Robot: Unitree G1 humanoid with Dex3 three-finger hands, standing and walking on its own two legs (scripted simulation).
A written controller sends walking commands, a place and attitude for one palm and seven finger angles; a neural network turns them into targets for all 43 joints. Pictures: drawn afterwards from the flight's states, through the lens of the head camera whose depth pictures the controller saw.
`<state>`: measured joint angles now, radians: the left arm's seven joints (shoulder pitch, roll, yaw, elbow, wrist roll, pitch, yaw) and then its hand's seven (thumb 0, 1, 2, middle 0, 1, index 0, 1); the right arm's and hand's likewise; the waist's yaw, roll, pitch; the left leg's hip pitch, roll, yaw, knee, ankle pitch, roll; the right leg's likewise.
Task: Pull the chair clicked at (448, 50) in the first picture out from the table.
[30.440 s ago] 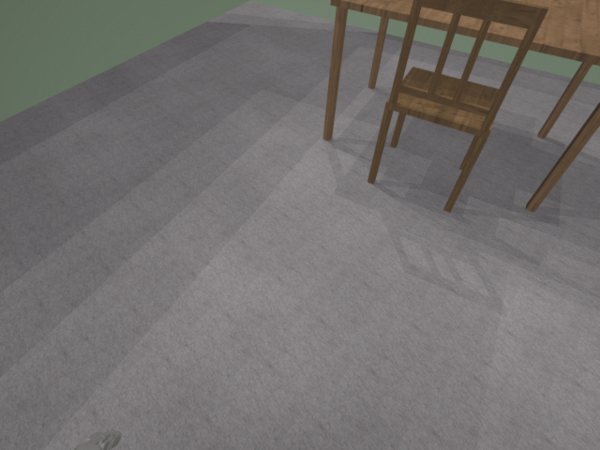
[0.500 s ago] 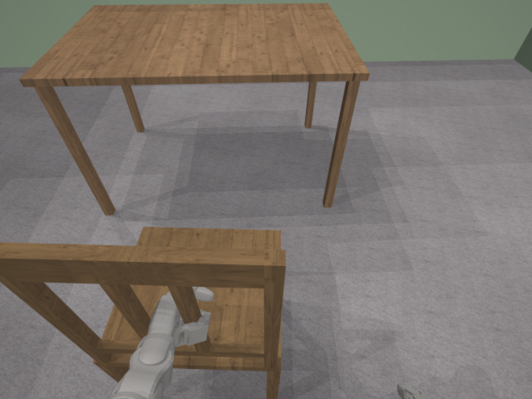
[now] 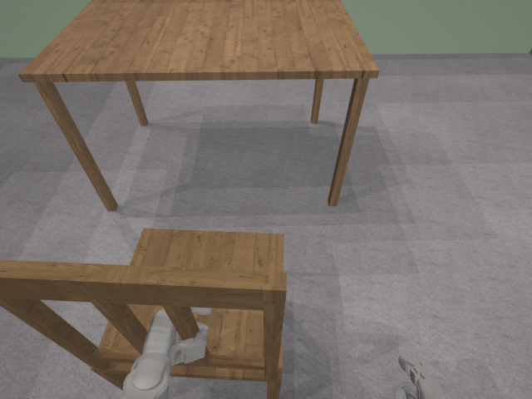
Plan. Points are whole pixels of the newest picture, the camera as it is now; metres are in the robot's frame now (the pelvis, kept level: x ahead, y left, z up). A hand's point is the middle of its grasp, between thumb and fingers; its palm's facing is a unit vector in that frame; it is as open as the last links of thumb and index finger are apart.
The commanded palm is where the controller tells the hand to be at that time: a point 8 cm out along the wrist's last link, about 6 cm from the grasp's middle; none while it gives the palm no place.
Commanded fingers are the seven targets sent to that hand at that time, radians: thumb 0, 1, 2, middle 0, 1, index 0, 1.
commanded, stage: stop walking, hand still on the chair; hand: left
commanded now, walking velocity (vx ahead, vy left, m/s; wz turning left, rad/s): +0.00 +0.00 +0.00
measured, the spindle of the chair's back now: (133, 331) +0.24 +0.25 -0.09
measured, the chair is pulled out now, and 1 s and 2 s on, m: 0.64 0.64 0.64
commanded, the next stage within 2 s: open the thumb and straighten the fingers in 0.04 s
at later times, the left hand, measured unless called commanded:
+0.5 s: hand (189, 330) +0.24 +0.15 -0.07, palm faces +0.02 -0.99 -0.15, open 11.3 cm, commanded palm +0.21 +0.20 -0.05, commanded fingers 0.00 -0.55 0.20 -0.28 -0.80 -0.28 -0.80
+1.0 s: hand (186, 332) +0.24 +0.15 -0.07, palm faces +0.03 -0.99 -0.14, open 17.3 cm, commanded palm +0.21 +0.21 -0.05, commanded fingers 0.00 -0.55 0.20 0.00 0.00 0.00 0.00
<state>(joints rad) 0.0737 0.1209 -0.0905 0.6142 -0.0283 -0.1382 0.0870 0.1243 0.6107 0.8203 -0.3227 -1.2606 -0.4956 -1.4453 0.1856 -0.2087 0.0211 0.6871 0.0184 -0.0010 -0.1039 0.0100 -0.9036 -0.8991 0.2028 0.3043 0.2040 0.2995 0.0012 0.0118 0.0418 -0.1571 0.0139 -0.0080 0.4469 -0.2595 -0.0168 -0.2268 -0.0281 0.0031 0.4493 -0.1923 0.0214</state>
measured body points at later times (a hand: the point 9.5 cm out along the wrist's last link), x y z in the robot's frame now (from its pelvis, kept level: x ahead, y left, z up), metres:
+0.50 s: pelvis +0.01 +0.00 -0.03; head +0.05 -0.01 +0.42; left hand +0.23 +0.20 -0.06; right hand +0.17 -0.25 -0.12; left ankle -0.01 +0.13 -0.74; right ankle +0.03 -0.13 -0.74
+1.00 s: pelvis +0.04 +0.01 -0.05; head +0.08 +0.00 +0.40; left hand +0.23 +0.21 -0.06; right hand +0.22 -0.23 -0.13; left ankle -0.01 +0.13 -0.74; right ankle +0.03 -0.13 -0.74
